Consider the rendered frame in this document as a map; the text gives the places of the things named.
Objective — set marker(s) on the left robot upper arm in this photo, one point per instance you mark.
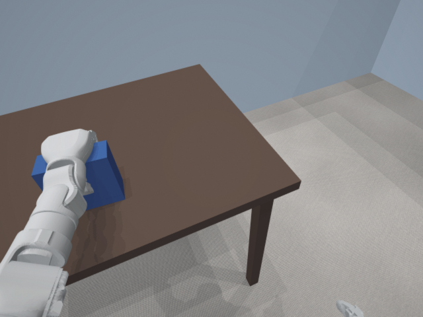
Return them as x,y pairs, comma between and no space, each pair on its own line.
32,290

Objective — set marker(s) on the robot left forearm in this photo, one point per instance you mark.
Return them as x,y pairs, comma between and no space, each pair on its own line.
46,238

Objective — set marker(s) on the table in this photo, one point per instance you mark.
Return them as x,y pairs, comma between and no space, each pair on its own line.
188,157

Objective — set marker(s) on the sponge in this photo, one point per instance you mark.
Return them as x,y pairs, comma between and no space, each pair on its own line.
101,173

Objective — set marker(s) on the left robot hand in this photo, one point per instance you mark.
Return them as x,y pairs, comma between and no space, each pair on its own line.
75,143

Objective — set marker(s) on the right robot hand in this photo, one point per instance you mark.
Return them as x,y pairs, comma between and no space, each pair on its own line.
349,310

